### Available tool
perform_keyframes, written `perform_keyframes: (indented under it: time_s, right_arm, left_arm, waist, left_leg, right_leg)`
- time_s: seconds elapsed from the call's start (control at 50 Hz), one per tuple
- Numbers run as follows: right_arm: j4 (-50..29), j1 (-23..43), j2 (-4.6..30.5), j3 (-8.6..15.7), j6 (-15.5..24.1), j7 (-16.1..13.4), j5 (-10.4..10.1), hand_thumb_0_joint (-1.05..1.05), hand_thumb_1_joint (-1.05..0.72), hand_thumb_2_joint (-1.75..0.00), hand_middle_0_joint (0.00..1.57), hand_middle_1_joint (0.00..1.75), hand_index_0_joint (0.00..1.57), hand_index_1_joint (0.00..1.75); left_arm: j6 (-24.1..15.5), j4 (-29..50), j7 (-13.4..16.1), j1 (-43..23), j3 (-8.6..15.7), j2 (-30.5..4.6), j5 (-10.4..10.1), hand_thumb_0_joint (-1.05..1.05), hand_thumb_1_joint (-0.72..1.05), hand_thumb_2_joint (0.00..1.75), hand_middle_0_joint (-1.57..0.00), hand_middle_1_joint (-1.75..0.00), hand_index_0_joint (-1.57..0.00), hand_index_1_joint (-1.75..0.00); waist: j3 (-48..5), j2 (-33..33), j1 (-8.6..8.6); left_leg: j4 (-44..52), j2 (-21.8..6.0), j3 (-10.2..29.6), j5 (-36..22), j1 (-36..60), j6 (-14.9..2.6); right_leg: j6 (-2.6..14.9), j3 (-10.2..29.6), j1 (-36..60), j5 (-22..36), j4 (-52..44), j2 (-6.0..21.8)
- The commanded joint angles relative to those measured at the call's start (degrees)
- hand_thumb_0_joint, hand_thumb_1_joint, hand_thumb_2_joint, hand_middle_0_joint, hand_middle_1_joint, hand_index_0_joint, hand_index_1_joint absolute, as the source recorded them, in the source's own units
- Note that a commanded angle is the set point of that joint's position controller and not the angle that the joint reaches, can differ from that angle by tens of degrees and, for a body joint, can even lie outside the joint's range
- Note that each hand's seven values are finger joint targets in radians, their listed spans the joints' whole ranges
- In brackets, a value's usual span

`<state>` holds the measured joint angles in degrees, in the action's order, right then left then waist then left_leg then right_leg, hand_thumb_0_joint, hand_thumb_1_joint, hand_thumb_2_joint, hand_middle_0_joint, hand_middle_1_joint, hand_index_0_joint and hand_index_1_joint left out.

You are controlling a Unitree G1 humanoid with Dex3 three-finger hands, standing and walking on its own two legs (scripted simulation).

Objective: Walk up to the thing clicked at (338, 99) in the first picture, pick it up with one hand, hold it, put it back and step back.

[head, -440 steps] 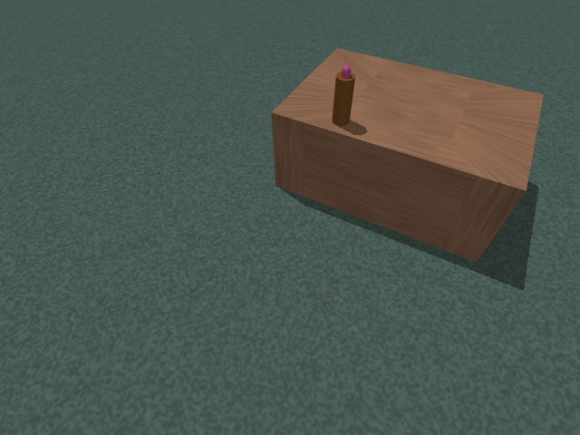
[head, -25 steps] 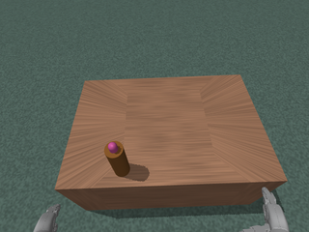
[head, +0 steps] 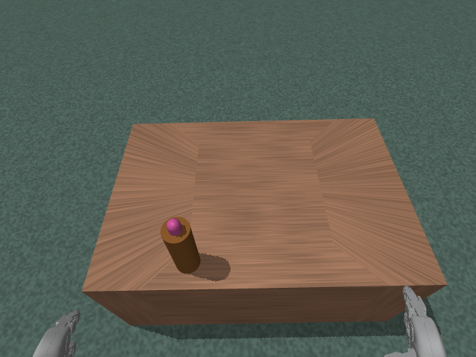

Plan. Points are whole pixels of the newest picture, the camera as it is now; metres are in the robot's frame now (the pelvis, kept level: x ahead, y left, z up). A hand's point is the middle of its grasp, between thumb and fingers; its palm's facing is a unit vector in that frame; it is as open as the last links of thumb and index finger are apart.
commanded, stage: go down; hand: left
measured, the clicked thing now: (181, 244) +0.41 +0.16 -0.20
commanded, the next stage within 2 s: approach in 1.72 s
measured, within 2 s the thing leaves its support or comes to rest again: neither
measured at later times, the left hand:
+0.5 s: hand out of the picture +0.15 +0.27 -0.07, palm faces +0.07 -0.95 -0.31, open 17.6 cm
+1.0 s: hand (54, 282) +0.25 +0.32 +0.00, palm faces +0.10 -0.97 -0.20, open 17.6 cm
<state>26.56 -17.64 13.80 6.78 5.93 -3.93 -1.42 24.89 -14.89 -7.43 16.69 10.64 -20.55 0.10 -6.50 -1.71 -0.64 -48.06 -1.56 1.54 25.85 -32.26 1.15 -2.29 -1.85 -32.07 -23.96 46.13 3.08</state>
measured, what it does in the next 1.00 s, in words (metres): stands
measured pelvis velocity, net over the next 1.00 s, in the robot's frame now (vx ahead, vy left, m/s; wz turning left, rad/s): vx -0.02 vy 0.00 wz -0.01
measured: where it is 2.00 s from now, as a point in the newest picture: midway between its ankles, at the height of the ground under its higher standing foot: outside the picture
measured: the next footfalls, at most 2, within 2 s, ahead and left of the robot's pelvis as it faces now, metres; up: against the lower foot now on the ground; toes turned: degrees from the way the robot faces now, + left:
none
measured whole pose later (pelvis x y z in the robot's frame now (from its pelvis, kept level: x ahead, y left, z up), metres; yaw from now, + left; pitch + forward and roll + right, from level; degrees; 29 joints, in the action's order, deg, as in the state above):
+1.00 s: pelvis -0.02 +0.00 -0.01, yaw +0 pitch +10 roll -1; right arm 19.2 -22.4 14.1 2.9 8.6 -7.1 -2.7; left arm 21.4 -27.2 -21.2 -3.1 21.9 -33.3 -5.6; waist -8.2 -1.3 -2.5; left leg -52.8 -1.8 1.7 26.3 -36.5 1.1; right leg -2.2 -1.6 -36.2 -24.1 50.4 2.7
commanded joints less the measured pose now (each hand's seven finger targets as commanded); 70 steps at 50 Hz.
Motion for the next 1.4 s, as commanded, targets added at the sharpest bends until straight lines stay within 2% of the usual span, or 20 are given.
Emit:
perform_keyframes:
  time_s: [0.0,0.26,0.46,0.48,0.54,0.62,0.68,0.8,0.82,0.92,0.94,0.96,0.98,1.0,1.02,1.18,1.26,1.32,1.34,1.38]
  right_arm:
    - [-11.18,0.28,8.84,3.72,2.97,-1.10,-0.22,0.00,0.53,-0.05,0.05,0.05,0.05,0.05]
    - [-16.21,-3.67,7.57,2.81,2.51,-1.75,-0.34,0.00,0.52,-0.05,0.05,0.05,0.05,0.05]
    - [-23.71,-4.25,8.47,2.89,2.84,-2.44,-0.52,0.00,0.51,-0.06,0.05,0.05,0.05,0.05]
    - [-20.50,-6.49,6.53,1.32,2.55,-2.33,-0.50,0.00,0.52,-0.06,0.05,0.05,0.05,0.05]
    - [-22.72,-5.35,8.41,3.33,3.27,-3.10,-0.66,0.00,0.52,-0.06,0.05,0.05,0.05,0.05]
    - [-20.05,-5.21,7.93,3.08,4.63,-3.98,-0.95,0.00,0.52,-0.06,0.05,0.05,0.05,0.05]
    - [-19.48,-4.98,7.26,0.79,5.79,-4.35,-1.05,0.00,0.52,-0.06,0.05,0.05,0.05,0.05]
    - [-16.88,-3.06,7.79,-0.61,5.95,-4.43,-0.96,0.00,0.54,-0.05,0.05,0.05,0.05,0.05]
    - [-15.88,-2.90,8.61,0.60,6.05,-4.36,-1.09,0.00,0.54,-0.05,0.05,0.05,0.05,0.05]
    - [-15.29,-3.95,9.03,0.24,5.94,-3.69,-1.30,0.00,0.54,-0.05,0.05,0.05,0.05,0.05]
    - [-20.25,-0.11,10.16,0.56,6.48,-3.77,-1.33,0.00,0.54,-0.05,0.05,0.05,0.05,0.05]
    - [-16.67,-1.90,9.38,0.73,6.36,-3.60,-1.23,0.00,0.54,-0.05,0.05,0.05,0.05,0.05]
    - [-18.11,-0.70,10.54,1.70,6.72,-3.61,-1.27,0.00,0.54,-0.05,0.05,0.05,0.05,0.05]
    - [-14.27,-2.97,8.16,-0.42,6.40,-3.45,-1.08,0.00,0.54,-0.05,0.05,0.05,0.05,0.05]
    - [-17.13,-1.14,9.02,-0.08,6.93,-3.50,-1.26,0.00,0.54,-0.05,0.05,0.05,0.05,0.05]
    - [-15.50,-1.69,9.76,-0.31,7.90,-3.67,-0.62,0.00,0.55,-0.05,0.05,0.05,0.05,0.05]
    - [-13.34,-1.81,9.88,-0.24,7.99,-3.76,-0.43,0.00,0.54,-0.05,0.05,0.05,0.05,0.05]
    - [-17.46,-0.72,11.80,0.98,8.70,-3.76,-0.41,0.00,0.54,-0.05,0.05,0.05,0.05,0.05]
    - [-11.30,-4.58,9.60,-0.69,8.09,-3.47,-0.28,0.00,0.54,-0.05,0.05,0.05,0.05,0.05]
    - [-16.59,-0.97,10.71,-0.11,8.51,-3.54,-0.54,0.00,0.54,-0.05,0.05,0.05,0.05,0.05]
  left_arm:
    - [-1.21,10.62,0.33,-1.10,6.16,-13.27,0.33,0.00,-0.61,0.05,-0.08,-0.04,-0.06,-0.06]
    - [-0.29,16.47,-1.12,1.73,7.04,-13.19,-0.59,0.00,-0.61,0.03,-0.08,-0.04,-0.06,-0.06]
    - [0.54,18.67,-1.76,3.80,9.58,-15.21,-1.14,0.00,-0.61,0.03,-0.08,-0.03,-0.06,-0.06]
    - [0.43,19.63,-2.04,1.57,8.28,-14.44,-1.19,0.00,-0.61,0.03,-0.08,-0.03,-0.06,-0.05]
    - [-0.56,20.10,-1.74,-2.85,11.11,-18.22,-1.52,0.00,-0.61,0.04,-0.08,-0.03,-0.05,-0.06]
    - [-2.63,18.72,-2.68,-12.66,12.93,-21.50,-2.65,0.00,-0.61,0.04,-0.08,-0.03,-0.05,-0.06]
    - [-3.88,15.29,-4.37,-18.23,14.60,-24.19,-4.03,0.00,-0.61,0.04,-0.08,-0.03,-0.05,-0.06]
    - [-4.02,3.06,-9.63,-22.83,15.61,-26.78,-5.03,0.00,-0.59,0.02,-0.07,-0.02,-0.05,-0.04]
    - [-3.99,1.76,-10.44,-23.97,14.96,-26.46,-5.19,0.00,-0.58,0.02,-0.07,-0.01,-0.05,-0.03]
    - [-5.78,-3.35,-13.66,-28.83,17.20,-30.52,-5.83,0.00,-0.58,0.00,-0.07,-0.01,-0.06,-0.02]
    - [-6.24,-5.91,-13.92,-27.79,18.58,-31.34,-5.87,0.00,-0.57,0.01,-0.06,0.00,-0.05,-0.01]
    - [-7.07,-5.99,-14.47,-29.60,17.44,-29.98,-6.03,0.00,-0.56,0.00,-0.06,0.00,-0.05,0.00]
    - [-8.02,-6.42,-14.74,-31.77,18.59,-31.66,-6.10,0.00,-0.57,0.01,-0.06,-0.01,-0.05,-0.01]
    - [-9.14,-5.20,-15.39,-34.82,17.21,-30.68,-6.23,0.00,-0.56,0.00,-0.06,0.00,-0.05,-0.01]
    - [-10.05,-6.74,-15.58,-34.76,18.80,-32.89,-6.06,0.00,-0.56,0.00,-0.06,0.00,-0.05,-0.01]
    - [-16.05,-11.72,-17.84,-41.88,19.32,-35.48,-5.66,0.00,-0.51,0.00,-0.06,0.00,-0.05,0.00]
    - [-18.06,-15.49,-18.54,-44.25,19.97,-37.54,-5.28,0.00,-0.53,0.00,-0.06,0.00,-0.06,0.00]
    - [-19.53,-16.70,-19.36,-45.64,19.18,-36.34,-5.68,0.00,-0.54,0.00,-0.06,0.00,-0.06,0.00]
    - [-19.52,-20.75,-19.61,-44.07,19.85,-37.25,-5.48,0.00,-0.54,0.00,-0.06,0.00,-0.06,0.00]
    - [-20.67,-19.68,-20.21,-46.31,20.30,-37.91,-6.20,0.00,-0.55,0.00,-0.06,0.00,-0.06,-0.01]
  waist:
    - [-7.17,-0.54,0.11]
    - [-7.82,-2.68,0.15]
    - [-8.48,-1.49,-0.09]
    - [-6.94,-2.85,-0.06]
    - [-7.78,-1.26,-0.54]
    - [-6.82,-3.07,-1.73]
    - [-8.67,-2.84,-1.72]
    - [-9.50,-3.18,0.04]
    - [-8.24,-3.18,-0.17]
    - [-9.91,-2.66,-0.18]
    - [-10.82,-0.84,0.31]
    - [-10.42,-1.64,-0.03]
    - [-11.22,-2.01,-0.29]
    - [-10.52,-3.72,-0.08]
    - [-11.21,-3.17,-0.30]
    - [-15.34,-6.26,-0.86]
    - [-13.51,-7.20,-0.45]
    - [-14.19,-6.17,-1.71]
    - [-12.38,-6.27,-1.08]
    - [-12.47,-4.27,-1.37]
  left_leg:
    - [5.89,2.07,-1.26,-18.25,3.89,-0.56]
    - [3.67,1.97,-0.92,-17.18,2.09,-0.30]
    - [2.78,1.94,-0.60,-15.45,0.41,-0.48]
    - [2.88,2.00,-0.68,-14.81,0.23,-0.32]
    - [2.18,2.26,-0.83,-13.03,-0.26,-0.88]
    - [2.37,2.06,-0.74,-9.17,-0.07,-1.13]
    - [1.84,2.35,-1.01,-9.71,0.66,-1.60]
    - [3.02,2.20,-0.30,-13.49,1.23,-1.21]
    - [3.72,2.16,-0.31,-12.11,1.07,-1.16]
    - [3.94,1.85,-0.09,-14.85,1.88,-1.12]
    - [3.92,1.83,-0.13,-15.86,1.49,-1.18]
    - [4.19,1.79,-0.19,-15.20,2.12,-1.15]
    - [4.23,1.61,-0.15,-15.50,2.67,-1.15]
    - [4.33,1.77,-0.27,-14.99,2.72,-1.07]
    - [4.54,1.54,-0.13,-14.91,2.76,-1.17]
    - [4.31,1.04,-0.02,-22.36,7.35,-0.71]
    - [5.18,1.29,-0.23,-20.48,6.57,-0.72]
    - [5.97,0.65,0.26,-21.25,8.38,-0.61]
    - [5.98,0.86,0.07,-20.47,7.22,-0.73]
    - [6.27,1.38,-0.50,-17.77,6.32,-1.22]
  right_leg:
    - [2.05,-1.62,4.28,14.60,-4.62,-2.49]
    - [2.17,-1.74,1.36,12.77,-1.63,-2.60]
    - [2.05,-1.89,0.21,11.17,-0.63,-2.66]
    - [2.13,-1.85,-0.79,10.54,-0.50,-2.68]
    - [1.77,-1.27,-0.29,10.06,-1.10,-2.25]
    - [1.69,-0.64,-2.16,7.15,-1.63,-1.93]
    - [1.33,-0.13,-0.62,8.72,-2.30,-1.60]
    - [2.00,-0.89,0.81,10.62,-2.17,-1.98]
    - [2.16,-1.04,0.13,9.24,-2.48,-2.16]
    - [2.25,-1.20,0.95,10.91,-2.48,-2.53]
    - [2.09,-1.32,2.17,11.92,-2.47,-2.53]
    - [2.27,-1.21,1.85,11.31,-2.39,-2.58]
    - [2.19,-1.07,1.40,11.48,-2.37,-2.60]
    - [2.35,-0.87,0.79,10.93,-2.43,-2.57]
    - [2.28,-0.93,0.91,10.66,-2.44,-2.67]
    - [2.45,-0.74,2.52,16.23,-2.27,-2.60]
    - [2.62,-0.66,2.21,15.12,-3.17,-2.51]
    - [2.65,-1.20,2.29,15.26,-3.26,-2.90]
    - [2.78,-1.12,1.68,14.62,-3.72,-2.89]
    - [2.52,-0.92,2.72,13.86,-4.63,-2.73]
